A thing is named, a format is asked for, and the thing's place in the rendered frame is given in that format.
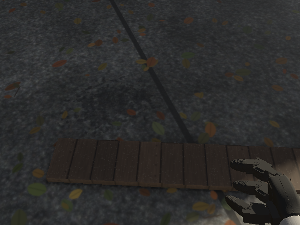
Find robot right forearm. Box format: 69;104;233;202
279;215;300;225

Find right robot hand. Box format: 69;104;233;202
225;157;300;225

